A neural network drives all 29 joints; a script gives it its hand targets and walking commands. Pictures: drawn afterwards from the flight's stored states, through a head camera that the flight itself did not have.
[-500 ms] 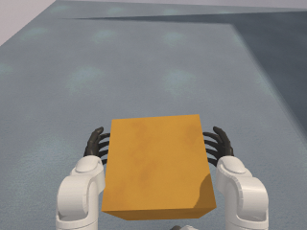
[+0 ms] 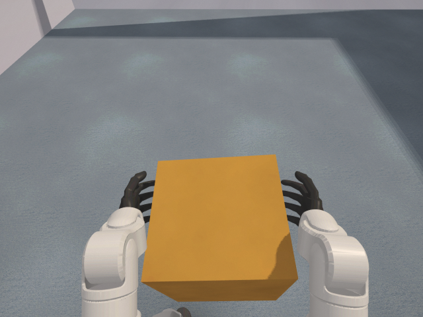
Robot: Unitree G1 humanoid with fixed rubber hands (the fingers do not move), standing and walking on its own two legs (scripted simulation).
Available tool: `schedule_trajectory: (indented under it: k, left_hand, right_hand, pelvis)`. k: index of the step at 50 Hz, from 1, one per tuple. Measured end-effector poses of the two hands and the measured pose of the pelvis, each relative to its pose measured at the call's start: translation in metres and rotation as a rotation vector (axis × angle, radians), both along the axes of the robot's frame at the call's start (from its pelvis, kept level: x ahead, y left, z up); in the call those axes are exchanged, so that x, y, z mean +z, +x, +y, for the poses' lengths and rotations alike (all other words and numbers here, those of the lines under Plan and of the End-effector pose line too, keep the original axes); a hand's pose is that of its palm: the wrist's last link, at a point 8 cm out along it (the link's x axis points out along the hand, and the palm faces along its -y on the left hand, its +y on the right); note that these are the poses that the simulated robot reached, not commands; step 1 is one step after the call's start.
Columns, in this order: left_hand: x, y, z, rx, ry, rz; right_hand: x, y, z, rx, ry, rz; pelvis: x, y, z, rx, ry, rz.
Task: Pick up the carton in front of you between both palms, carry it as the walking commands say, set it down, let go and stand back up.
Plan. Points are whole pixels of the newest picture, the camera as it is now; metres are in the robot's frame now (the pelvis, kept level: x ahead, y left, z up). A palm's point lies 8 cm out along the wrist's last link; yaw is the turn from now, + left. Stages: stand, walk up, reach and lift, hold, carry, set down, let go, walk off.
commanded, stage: carry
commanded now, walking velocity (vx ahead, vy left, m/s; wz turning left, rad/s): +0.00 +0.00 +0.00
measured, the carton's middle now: (221, 235) +0.27 -0.01 +0.00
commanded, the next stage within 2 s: none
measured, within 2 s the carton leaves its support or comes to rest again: neither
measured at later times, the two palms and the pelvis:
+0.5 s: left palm (151, 129) +0.47 +0.14 +0.10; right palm (282, 134) +0.46 -0.14 +0.10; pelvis +0.21 +0.00 +0.00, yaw +0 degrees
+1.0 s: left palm (161, 142) +0.50 +0.14 +0.03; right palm (278, 144) +0.50 -0.15 +0.03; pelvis +0.22 -0.01 +0.00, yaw +0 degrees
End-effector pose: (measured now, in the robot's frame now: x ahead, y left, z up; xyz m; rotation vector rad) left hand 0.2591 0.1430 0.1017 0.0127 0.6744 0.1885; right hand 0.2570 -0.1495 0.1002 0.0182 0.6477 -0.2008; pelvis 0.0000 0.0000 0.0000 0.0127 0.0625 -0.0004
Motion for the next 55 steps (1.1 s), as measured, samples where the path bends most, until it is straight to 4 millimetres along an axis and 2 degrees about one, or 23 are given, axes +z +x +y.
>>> schedule_trajectory:
  k: [3,5,8,13,22,26,30,35,48,55]
  left_hand:
    - [-0.022,0.048,0.013,-0.008,-0.022,0.015]
    - [-0.034,0.072,0.018,0.001,-0.041,0.051]
    - [-0.041,0.098,0.021,-0.005,-0.046,0.099]
    - [-0.033,0.135,0.018,-0.018,-0.043,0.088]
    - [-0.001,0.194,0.005,-0.024,0.008,-0.026]
    - [-0.002,0.218,0.0,-0.029,0.02,-0.022]
    - [-0.015,0.233,-0.002,-0.029,0.029,0.013]
    - [-0.037,0.241,-0.003,-0.03,0.037,0.057]
    - [-0.067,0.244,-0.004,-0.068,0.037,0.024]
    - [-0.073,0.243,-0.004,-0.07,0.034,-0.004]
  right_hand:
    - [-0.016,0.045,0.013,-0.007,-0.025,0.019]
    - [-0.026,0.068,0.019,-0.003,-0.054,0.075]
    - [-0.034,0.091,0.025,0.01,-0.045,0.142]
    - [-0.027,0.125,0.023,-0.003,-0.044,0.132]
    - [-0.004,0.186,0.009,0.01,-0.021,0.021]
    - [-0.006,0.211,0.005,0.018,-0.029,0.027]
    - [-0.019,0.229,0.002,0.035,-0.041,0.065]
    - [-0.04,0.239,0.001,0.057,-0.058,0.111]
    - [-0.07,0.242,-0.004,0.091,-0.062,0.08]
    - [-0.076,0.24,-0.005,0.097,-0.058,0.052]
  pelvis:
    - [-0.015,0.047,0.013,-0.013,-0.003,-0.017]
    - [-0.014,0.064,0.018,-0.019,0.005,-0.011]
    - [-0.004,0.085,0.022,-0.033,-0.008,-0.002]
    - [0.007,0.12,0.023,-0.03,-0.018,0.009]
    - [0.003,0.193,0.009,-0.009,-0.011,-0.008]
    - [0.001,0.214,0.003,-0.002,-0.014,0.0]
    - [0.0,0.225,-0.001,0.002,-0.014,0.005]
    - [-0.002,0.231,-0.005,0.005,-0.013,0.008]
    - [-0.004,0.224,-0.008,0.005,-0.01,-0.005]
    - [-0.002,0.214,-0.008,0.005,-0.011,-0.02]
